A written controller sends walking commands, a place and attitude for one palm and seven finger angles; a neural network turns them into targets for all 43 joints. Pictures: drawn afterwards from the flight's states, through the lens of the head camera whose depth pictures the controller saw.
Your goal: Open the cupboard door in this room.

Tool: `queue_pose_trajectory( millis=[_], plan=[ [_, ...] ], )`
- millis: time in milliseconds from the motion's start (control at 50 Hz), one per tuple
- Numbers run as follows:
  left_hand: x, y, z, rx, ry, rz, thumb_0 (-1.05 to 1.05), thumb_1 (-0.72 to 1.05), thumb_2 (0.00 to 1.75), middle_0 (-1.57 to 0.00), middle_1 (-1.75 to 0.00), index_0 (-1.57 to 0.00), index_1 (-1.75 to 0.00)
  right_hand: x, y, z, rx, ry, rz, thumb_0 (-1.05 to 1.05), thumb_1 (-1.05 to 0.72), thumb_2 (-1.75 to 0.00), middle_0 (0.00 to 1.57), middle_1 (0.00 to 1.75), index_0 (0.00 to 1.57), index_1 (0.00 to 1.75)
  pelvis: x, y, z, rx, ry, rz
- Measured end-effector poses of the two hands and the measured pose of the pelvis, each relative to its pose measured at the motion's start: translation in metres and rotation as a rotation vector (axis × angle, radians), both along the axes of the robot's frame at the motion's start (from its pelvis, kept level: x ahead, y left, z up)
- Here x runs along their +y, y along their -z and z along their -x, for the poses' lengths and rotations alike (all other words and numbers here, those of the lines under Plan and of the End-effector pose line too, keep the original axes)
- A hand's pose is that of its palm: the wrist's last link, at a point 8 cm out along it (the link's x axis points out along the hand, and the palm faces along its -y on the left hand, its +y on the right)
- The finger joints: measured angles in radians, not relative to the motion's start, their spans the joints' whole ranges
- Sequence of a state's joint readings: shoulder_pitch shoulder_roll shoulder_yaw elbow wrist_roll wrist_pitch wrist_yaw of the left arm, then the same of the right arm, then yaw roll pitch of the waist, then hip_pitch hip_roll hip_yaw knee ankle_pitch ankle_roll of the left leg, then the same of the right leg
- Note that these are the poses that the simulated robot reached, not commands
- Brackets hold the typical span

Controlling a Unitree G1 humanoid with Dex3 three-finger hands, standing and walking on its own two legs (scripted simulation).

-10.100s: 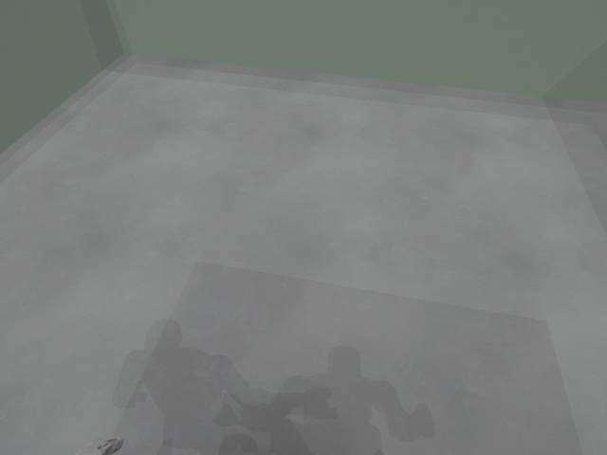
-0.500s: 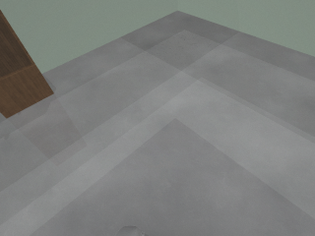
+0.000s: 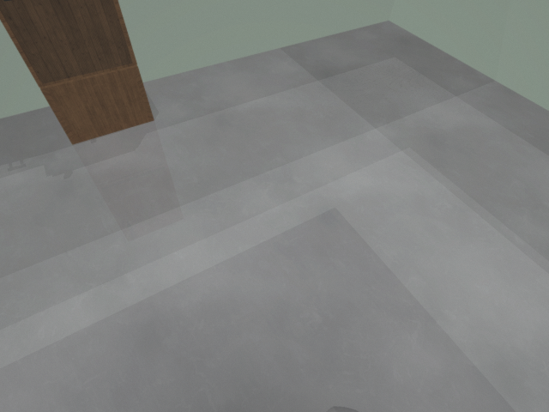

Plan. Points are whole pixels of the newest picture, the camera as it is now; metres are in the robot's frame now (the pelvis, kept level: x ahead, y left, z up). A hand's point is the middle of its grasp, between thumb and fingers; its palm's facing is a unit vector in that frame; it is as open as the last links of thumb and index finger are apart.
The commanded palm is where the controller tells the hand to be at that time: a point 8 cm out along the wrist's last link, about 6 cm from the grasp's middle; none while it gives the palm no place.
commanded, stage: turn or walk to find it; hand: left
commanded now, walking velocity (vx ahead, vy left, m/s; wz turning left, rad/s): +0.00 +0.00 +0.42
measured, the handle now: out of the picture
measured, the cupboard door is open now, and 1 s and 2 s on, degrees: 0 0 0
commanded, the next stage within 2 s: stand and wait in 0.22 s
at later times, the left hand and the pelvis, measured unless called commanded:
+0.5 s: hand out of the picture -0.02 +0.15 -0.16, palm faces +0.21 -0.95 -0.25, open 7.3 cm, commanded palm none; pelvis -0.02 -0.04 +0.00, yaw +10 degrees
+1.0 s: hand out of the picture -0.07 +0.15 -0.18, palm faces +0.23 -0.96 -0.17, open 7.3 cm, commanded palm none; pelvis -0.04 -0.02 +0.00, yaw +11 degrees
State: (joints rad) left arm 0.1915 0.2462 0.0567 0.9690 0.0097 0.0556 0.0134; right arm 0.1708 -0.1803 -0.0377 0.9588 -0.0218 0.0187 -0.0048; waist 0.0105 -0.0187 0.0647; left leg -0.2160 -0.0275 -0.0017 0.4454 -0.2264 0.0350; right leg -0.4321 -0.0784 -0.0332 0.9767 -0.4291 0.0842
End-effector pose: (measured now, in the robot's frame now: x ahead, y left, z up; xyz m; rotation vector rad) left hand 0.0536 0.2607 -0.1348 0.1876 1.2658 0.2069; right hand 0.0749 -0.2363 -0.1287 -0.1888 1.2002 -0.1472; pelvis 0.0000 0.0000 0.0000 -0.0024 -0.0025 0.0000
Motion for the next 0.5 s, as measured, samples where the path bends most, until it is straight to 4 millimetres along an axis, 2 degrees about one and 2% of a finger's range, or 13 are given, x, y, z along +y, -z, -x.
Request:
queue_pose_trajectory(
  millis=[120,200,280,360,440,500],
  plan=[
    [-0.024,-0.01,-0.02,-0.095,0.004,-0.019,0.0,0.91,0.9,-0.2,-0.29,-0.2,-0.3,-0.017,0.017,0.013,0.039,-0.007,-0.032,0.0,-0.91,-0.89,0.21,0.3,0.21,0.3,-0.018,0.005,0.006,0.001,-0.049,-0.017],
    [-0.044,-0.015,-0.017,-0.149,-0.004,-0.039,0.0,0.91,0.9,-0.2,-0.29,-0.2,-0.3,-0.036,0.031,0.02,0.071,-0.017,-0.05,0.0,-0.91,-0.89,0.2,0.3,0.2,0.3,-0.034,0.011,0.011,-0.006,-0.091,-0.022],
    [-0.058,-0.021,0.005,-0.136,-0.052,-0.036,0.0,0.91,0.9,-0.2,-0.3,-0.2,-0.3,-0.051,0.028,0.02,0.107,-0.048,-0.043,0.01,-0.91,-0.89,0.2,0.3,0.2,0.3,-0.042,0.004,0.013,-0.012,-0.129,-0.039],
    [-0.065,-0.02,0.032,-0.084,-0.093,-0.025,0.0,0.91,0.9,-0.2,-0.3,-0.21,-0.3,-0.058,0.024,0.019,0.124,-0.075,-0.029,0.0,-0.91,-0.89,0.2,0.3,0.2,0.3,-0.046,0.0,0.014,-0.01,-0.156,-0.044],
    [-0.066,-0.013,0.062,-0.026,-0.14,-0.01,0.0,0.91,0.9,-0.2,-0.3,-0.21,-0.3,-0.055,0.02,0.015,0.144,-0.109,-0.01,0.0,-0.91,-0.89,0.2,0.3,0.2,0.3,-0.045,-0.001,0.015,-0.005,-0.172,-0.043],
    [-0.063,-0.005,0.088,0.026,-0.173,0.008,0.0,0.91,0.9,-0.2,-0.3,-0.21,-0.3,-0.044,0.017,0.008,0.139,-0.139,0.002,0.0,-0.92,-0.89,0.2,0.3,0.2,0.3,-0.039,0.0,0.018,-0.002,-0.176,-0.035]
  ],
)
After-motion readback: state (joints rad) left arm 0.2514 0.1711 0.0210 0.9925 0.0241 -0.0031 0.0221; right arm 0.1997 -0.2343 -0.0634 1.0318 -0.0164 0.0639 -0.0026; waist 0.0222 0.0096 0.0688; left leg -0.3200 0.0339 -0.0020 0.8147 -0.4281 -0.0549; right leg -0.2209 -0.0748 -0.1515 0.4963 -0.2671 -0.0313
